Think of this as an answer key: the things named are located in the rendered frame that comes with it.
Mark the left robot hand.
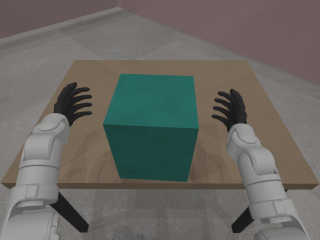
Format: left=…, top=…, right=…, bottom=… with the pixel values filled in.
left=53, top=82, right=92, bottom=127

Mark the right robot upper arm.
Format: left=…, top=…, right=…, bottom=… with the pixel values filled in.
left=253, top=226, right=309, bottom=240

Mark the carton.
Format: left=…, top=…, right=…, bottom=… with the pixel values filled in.
left=103, top=73, right=199, bottom=182

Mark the right robot forearm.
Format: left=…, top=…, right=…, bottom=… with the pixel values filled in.
left=226, top=123, right=311, bottom=240

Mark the right robot hand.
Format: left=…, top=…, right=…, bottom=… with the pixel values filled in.
left=211, top=89, right=247, bottom=133

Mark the table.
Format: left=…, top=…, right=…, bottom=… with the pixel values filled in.
left=0, top=60, right=320, bottom=233

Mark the left robot upper arm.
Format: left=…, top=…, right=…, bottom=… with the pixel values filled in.
left=2, top=210, right=61, bottom=240

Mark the left robot forearm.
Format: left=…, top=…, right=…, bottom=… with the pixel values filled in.
left=0, top=113, right=70, bottom=240

